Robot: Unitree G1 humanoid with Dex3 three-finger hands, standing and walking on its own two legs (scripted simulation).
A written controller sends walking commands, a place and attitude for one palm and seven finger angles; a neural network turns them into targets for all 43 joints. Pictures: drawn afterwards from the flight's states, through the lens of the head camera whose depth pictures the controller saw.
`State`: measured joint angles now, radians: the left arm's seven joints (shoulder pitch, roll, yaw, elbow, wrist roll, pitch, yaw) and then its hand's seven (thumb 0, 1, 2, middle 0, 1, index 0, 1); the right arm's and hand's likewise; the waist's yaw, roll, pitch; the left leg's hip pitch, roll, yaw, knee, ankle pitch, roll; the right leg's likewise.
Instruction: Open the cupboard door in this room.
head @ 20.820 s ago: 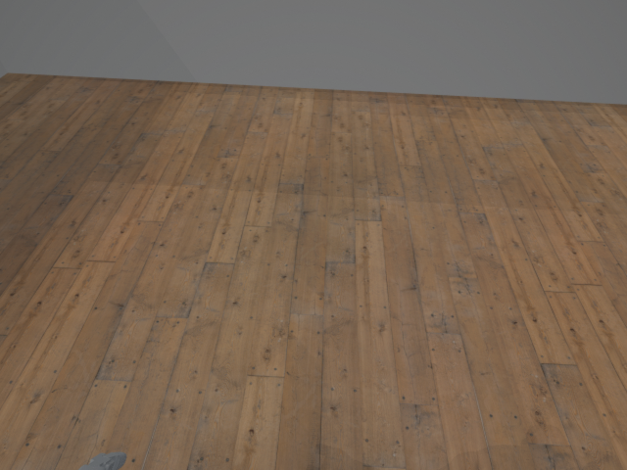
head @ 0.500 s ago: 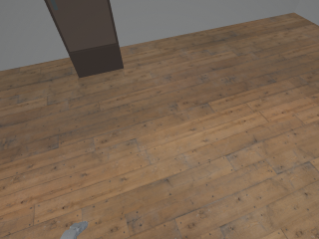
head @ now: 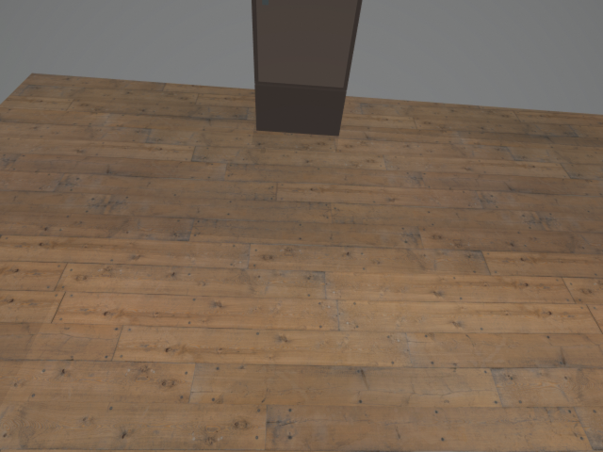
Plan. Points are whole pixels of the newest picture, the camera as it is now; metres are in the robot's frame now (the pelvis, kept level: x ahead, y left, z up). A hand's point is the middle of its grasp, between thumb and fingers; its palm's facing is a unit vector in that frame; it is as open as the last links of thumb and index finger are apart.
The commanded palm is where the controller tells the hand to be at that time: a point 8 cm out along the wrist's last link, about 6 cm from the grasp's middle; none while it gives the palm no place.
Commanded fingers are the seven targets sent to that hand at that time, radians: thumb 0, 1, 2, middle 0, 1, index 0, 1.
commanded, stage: turn or walk to find it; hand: left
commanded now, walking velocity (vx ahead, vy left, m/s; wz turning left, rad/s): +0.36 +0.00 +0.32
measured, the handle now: out of the picture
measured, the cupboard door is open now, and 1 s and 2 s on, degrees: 0 0 0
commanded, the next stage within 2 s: stand and wait in 0.88 s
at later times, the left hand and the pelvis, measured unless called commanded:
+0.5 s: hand (216, 354) +0.28 +0.17 -0.16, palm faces +0.15 -0.97 -0.21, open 7.4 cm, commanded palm none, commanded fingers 0.00 0.90 0.90 -0.20 -0.30 -0.20 -0.30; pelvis +0.21 -0.02 -0.01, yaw +9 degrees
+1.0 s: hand (190, 323) +0.34 +0.23 -0.17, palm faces +0.25 -0.96 -0.14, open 7.4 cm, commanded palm none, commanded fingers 0.00 0.90 0.90 -0.20 -0.30 -0.20 -0.30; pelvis +0.41 +0.07 +0.01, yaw +11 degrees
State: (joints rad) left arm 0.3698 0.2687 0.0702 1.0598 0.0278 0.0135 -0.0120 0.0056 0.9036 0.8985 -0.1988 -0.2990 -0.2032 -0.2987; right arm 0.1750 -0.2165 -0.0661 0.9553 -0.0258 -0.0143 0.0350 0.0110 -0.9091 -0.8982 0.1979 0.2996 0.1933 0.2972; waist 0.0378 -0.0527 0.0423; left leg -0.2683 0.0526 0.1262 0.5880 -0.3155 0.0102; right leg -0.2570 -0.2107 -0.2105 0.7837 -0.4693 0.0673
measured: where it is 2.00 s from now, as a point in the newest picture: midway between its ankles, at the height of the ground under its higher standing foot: (280, 350)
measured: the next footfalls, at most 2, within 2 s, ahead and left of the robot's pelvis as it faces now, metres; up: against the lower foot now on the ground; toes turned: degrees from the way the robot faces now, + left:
right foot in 0.40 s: +0.33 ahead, -0.12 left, +0.00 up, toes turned -3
left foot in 0.84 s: +0.45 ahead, +0.17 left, +0.00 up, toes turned +23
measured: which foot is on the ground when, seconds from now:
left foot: down 0.00-0.40, up 0.42-0.82, down 0.84-1.00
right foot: up 0.00-0.38, down 0.40-0.86, up 0.88-1.00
